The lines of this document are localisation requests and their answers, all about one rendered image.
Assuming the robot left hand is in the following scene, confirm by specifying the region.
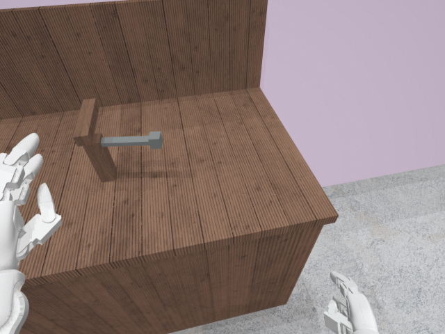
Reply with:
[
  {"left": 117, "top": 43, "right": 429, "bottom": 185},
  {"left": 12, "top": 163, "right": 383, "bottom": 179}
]
[{"left": 0, "top": 133, "right": 62, "bottom": 271}]

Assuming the robot right hand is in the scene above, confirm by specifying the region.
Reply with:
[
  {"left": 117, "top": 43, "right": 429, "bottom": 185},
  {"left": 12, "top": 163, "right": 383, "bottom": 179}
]
[{"left": 324, "top": 271, "right": 378, "bottom": 334}]

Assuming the tap lever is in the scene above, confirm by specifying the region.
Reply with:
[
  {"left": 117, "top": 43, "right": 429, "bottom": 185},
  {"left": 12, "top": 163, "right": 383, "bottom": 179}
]
[{"left": 101, "top": 132, "right": 163, "bottom": 149}]

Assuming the counter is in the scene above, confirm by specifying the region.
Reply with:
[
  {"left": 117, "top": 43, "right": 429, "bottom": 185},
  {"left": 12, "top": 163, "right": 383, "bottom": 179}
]
[{"left": 0, "top": 0, "right": 339, "bottom": 334}]

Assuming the left robot forearm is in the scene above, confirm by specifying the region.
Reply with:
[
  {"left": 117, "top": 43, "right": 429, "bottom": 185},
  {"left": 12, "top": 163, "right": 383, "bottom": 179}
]
[{"left": 0, "top": 269, "right": 29, "bottom": 334}]

